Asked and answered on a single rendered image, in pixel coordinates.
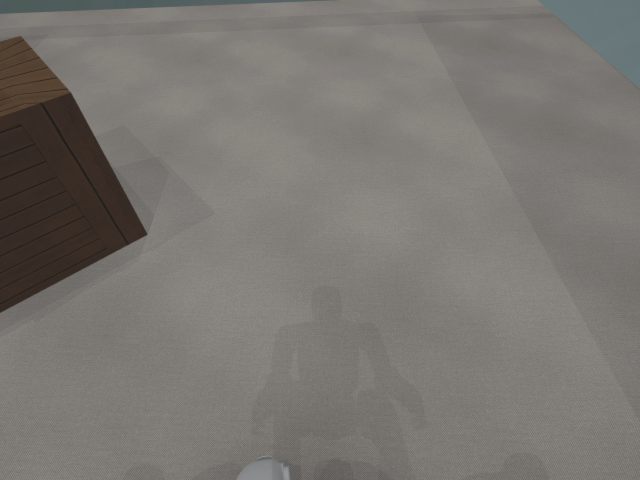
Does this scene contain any pedestal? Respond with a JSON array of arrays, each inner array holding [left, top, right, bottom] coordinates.
[[0, 36, 148, 313]]

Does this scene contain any left robot thigh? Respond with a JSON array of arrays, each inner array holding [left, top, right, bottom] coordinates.
[[236, 459, 291, 480]]

